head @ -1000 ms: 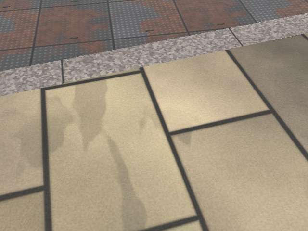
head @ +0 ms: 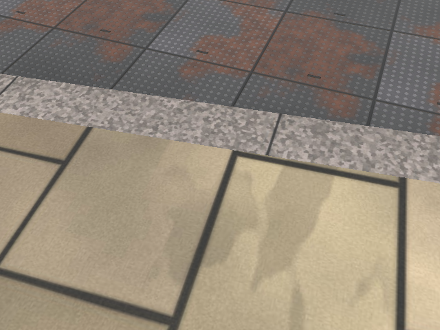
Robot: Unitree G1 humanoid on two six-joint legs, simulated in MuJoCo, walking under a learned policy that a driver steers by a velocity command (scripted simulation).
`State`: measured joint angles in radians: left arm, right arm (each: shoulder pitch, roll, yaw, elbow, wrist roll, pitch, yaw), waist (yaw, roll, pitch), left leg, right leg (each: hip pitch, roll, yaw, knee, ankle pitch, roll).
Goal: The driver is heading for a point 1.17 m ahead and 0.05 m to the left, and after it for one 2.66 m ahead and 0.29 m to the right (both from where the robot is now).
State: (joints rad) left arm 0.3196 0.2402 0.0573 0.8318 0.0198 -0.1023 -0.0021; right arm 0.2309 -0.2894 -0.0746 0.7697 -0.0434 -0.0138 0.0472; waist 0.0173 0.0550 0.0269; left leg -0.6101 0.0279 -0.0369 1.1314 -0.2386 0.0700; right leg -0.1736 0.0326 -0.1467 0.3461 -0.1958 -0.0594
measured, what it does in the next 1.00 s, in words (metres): walks ahead, turning left: left foot, then right foot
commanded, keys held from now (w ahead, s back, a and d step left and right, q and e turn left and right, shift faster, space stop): w+q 0.40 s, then w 0.46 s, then w+e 0.14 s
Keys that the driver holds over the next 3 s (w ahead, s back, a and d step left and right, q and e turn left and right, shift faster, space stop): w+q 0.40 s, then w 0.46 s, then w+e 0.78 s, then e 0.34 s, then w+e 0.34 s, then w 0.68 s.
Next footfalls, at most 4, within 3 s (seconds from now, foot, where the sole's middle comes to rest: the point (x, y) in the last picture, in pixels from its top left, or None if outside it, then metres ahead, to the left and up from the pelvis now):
0.30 left None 0.31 0.13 -0.78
0.84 right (222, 273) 0.66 0.06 -0.78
1.36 left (156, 215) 0.88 0.30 -0.78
1.88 right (217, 166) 1.11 0.09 -0.78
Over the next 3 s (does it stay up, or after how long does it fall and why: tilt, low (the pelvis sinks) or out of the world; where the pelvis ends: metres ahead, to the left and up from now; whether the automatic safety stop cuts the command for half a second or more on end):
stays up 1.31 0.03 -0.02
